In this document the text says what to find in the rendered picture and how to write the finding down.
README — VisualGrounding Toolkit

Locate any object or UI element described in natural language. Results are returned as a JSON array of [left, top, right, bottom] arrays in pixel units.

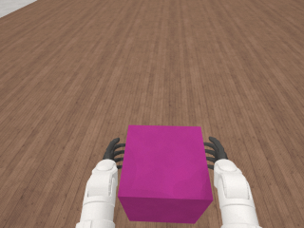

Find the robot left hand
[[103, 138, 125, 169]]

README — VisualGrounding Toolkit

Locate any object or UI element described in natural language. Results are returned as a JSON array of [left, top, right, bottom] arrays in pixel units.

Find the left robot forearm
[[75, 159, 118, 228]]

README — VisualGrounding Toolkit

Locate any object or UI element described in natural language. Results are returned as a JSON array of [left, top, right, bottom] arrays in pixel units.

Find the carton
[[118, 124, 214, 224]]

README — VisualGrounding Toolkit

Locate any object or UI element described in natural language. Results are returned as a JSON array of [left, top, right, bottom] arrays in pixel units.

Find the robot right hand
[[203, 136, 228, 170]]

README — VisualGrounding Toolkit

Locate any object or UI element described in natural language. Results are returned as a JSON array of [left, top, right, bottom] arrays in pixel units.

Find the right robot forearm
[[214, 159, 262, 228]]

